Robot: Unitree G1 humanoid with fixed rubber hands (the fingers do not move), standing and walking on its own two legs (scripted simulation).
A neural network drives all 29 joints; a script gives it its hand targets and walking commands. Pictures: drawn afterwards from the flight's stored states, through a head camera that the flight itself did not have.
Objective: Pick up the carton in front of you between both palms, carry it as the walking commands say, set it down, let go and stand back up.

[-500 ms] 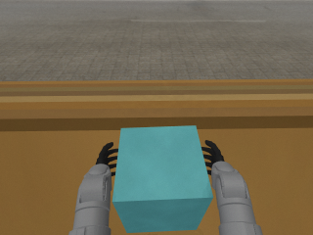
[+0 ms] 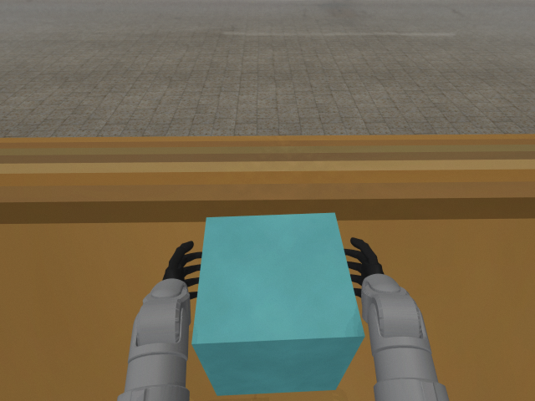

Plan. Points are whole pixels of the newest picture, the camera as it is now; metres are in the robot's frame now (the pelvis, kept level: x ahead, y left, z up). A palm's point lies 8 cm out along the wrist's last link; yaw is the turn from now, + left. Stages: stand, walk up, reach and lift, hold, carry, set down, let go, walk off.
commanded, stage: hold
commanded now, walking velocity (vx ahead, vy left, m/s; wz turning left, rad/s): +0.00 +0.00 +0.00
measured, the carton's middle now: (273, 307) +0.29 +0.00 -0.03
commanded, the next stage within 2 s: carry in 0.14 s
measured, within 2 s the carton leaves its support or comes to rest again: neither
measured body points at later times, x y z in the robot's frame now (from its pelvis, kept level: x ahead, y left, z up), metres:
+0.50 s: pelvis +0.09 +0.01 -0.02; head +0.05 +0.01 +0.43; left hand +0.38 +0.16 +0.06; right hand +0.37 -0.14 +0.06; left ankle +0.02 +0.13 -0.75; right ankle +0.04 -0.11 -0.74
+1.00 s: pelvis +0.35 +0.02 +0.00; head +0.35 +0.03 +0.45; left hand +0.64 +0.15 +0.08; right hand +0.61 -0.15 +0.08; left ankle +0.26 +0.09 -0.75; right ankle +0.39 -0.11 -0.69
